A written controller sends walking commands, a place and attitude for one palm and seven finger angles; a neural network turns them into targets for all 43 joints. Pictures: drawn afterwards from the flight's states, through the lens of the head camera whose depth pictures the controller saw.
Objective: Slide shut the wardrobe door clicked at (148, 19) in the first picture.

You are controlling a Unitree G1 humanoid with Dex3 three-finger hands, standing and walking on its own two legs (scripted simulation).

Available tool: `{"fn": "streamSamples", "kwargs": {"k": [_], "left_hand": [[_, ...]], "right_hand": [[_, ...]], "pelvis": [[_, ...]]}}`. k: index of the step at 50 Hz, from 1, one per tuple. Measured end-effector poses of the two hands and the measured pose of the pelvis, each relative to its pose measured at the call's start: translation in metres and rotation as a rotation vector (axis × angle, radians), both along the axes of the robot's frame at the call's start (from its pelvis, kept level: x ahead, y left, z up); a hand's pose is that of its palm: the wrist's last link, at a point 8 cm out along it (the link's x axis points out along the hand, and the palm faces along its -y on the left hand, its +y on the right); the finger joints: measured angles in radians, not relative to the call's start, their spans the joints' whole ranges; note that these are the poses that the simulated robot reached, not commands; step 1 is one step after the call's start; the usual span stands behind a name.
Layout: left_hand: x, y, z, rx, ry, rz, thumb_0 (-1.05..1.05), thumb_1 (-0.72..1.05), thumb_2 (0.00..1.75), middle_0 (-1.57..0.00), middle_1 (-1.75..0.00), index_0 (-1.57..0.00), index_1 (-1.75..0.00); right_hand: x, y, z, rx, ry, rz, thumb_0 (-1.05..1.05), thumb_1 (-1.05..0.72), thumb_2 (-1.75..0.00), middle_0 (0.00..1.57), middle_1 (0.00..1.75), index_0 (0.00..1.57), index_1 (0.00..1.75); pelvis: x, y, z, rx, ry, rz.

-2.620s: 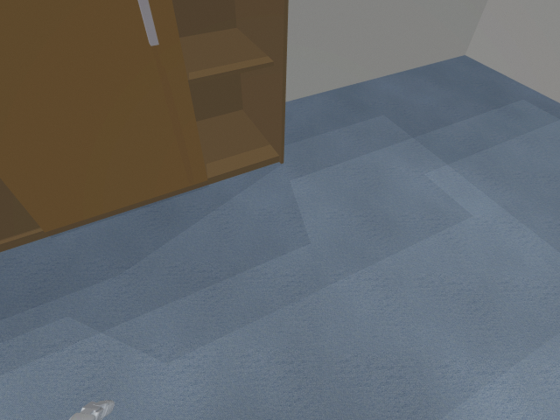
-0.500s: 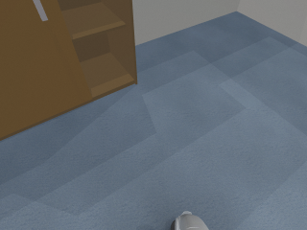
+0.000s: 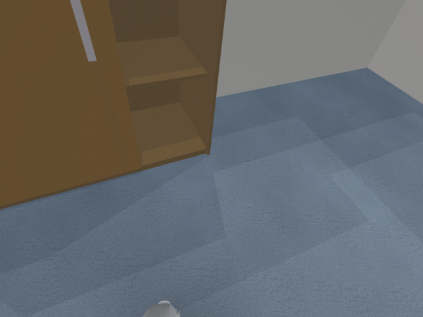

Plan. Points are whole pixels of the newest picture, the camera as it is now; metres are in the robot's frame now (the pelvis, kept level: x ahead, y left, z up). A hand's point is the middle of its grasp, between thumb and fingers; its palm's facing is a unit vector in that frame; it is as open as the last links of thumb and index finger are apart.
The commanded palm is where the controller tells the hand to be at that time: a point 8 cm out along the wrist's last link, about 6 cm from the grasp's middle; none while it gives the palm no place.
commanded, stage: walk to a spot facing it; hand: left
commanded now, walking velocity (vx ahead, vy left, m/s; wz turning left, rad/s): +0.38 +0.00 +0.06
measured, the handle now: (77, 8) +0.89 +0.52 +0.15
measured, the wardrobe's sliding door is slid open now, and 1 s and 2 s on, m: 0.42 0.42 0.42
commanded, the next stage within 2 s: turn to face it in 0.38 s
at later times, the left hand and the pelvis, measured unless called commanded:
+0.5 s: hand (146, 244) +0.30 +0.18 -0.16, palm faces -0.07 -0.98 -0.18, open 7.4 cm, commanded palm none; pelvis +0.21 +0.01 +0.01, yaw -5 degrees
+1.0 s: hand (152, 217) +0.39 +0.19 -0.18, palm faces +0.20 -0.96 -0.18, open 7.3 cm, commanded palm none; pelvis +0.33 -0.01 -0.01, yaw +9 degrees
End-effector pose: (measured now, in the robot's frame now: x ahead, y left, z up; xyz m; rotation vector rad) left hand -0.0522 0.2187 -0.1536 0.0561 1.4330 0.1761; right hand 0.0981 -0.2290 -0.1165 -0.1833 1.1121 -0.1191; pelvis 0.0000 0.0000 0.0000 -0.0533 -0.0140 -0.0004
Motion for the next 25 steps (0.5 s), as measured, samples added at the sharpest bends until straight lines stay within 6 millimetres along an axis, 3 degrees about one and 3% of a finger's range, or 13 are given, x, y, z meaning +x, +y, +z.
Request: {"fn": "streamSamples", "kwargs": {"k": [4, 7, 16, 21, 25], "left_hand": [[0.004, 0.009, -0.013, -0.036, 0.104, 0.042, 0.00, 0.91, 0.90, -0.20, -0.30, -0.20, -0.30], [0.032, 0.021, -0.008, -0.036, 0.123, 0.030, 0.00, 0.91, 0.90, -0.20, -0.30, -0.20, -0.30], [0.191, 0.046, 0.015, 0.015, -0.083, -0.039, 0.00, 0.91, 0.90, -0.20, -0.29, -0.20, -0.30], [0.280, 0.037, 0.021, 0.026, -0.153, -0.106, 0.00, 0.91, 0.90, -0.20, -0.29, -0.19, -0.30], [0.352, 0.016, 0.020, 0.036, -0.188, -0.191, 0.00, 0.91, 0.90, -0.20, -0.29, -0.19, -0.30]], "right_hand": [[0.054, 0.022, -0.007, -0.019, -0.039, 0.042, 0.00, -0.91, -0.90, 0.20, 0.30, 0.19, 0.30], [0.062, 0.034, -0.008, -0.013, -0.019, 0.014, 0.00, -0.91, -0.90, 0.20, 0.30, 0.20, 0.30], [0.035, 0.025, 0.001, -0.039, 0.190, -0.120, -0.01, -0.94, -0.90, 0.20, 0.30, 0.20, 0.30], [0.023, 0.030, -0.005, 0.008, 0.305, -0.194, 0.00, -0.93, -0.90, 0.20, 0.30, 0.20, 0.30], [0.022, 0.033, -0.015, 0.060, 0.382, -0.264, 0.00, -0.92, -0.90, 0.20, 0.30, 0.20, 0.30]], "pelvis": [[0.041, 0.020, -0.013, 0.013, -0.004, 0.010], [0.063, 0.029, -0.008, 0.024, -0.016, 0.004], [0.134, 0.035, 0.013, 0.046, -0.003, -0.017], [0.177, 0.025, 0.013, 0.057, -0.002, -0.048], [0.214, 0.009, 0.006, 0.065, -0.003, -0.083]]}}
